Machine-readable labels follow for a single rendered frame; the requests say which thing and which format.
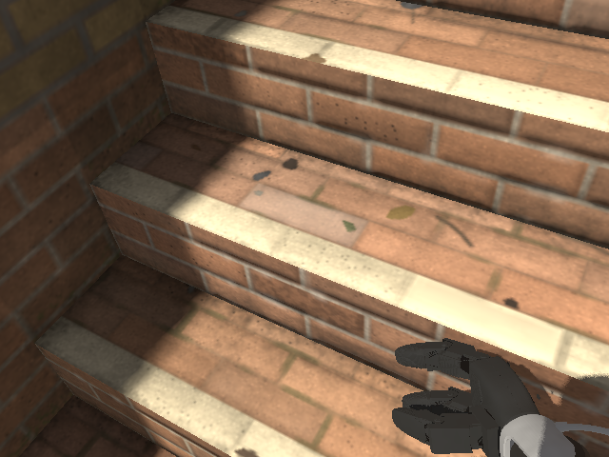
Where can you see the robot right forearm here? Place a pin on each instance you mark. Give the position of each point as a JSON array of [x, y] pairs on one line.
[[534, 435]]

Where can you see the robot right hand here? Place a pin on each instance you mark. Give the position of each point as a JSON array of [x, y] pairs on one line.
[[453, 420]]

